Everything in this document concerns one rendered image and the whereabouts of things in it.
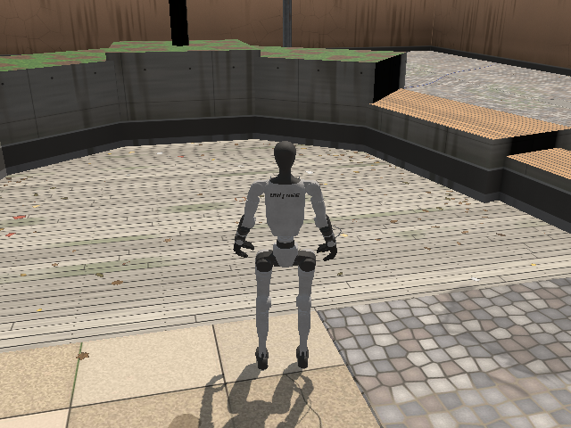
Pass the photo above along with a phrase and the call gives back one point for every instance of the left robot hand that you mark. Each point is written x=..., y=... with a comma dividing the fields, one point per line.
x=246, y=245

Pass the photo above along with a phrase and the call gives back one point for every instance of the robot left foot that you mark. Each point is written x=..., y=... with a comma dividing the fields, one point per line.
x=263, y=361

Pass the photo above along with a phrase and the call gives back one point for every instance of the robot right forearm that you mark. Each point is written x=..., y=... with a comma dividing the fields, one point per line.
x=328, y=233

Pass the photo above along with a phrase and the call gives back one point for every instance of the right robot hand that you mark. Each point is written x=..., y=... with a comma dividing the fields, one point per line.
x=323, y=247

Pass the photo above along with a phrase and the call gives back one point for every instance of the right robot upper arm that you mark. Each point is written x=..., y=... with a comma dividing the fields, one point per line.
x=312, y=188

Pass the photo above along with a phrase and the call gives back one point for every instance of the right robot shin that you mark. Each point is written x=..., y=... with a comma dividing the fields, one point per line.
x=304, y=327

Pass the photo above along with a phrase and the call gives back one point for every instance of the robot left forearm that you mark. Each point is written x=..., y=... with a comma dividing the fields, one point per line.
x=241, y=232

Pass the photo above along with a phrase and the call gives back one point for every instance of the left robot upper arm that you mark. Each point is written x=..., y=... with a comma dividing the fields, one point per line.
x=257, y=188

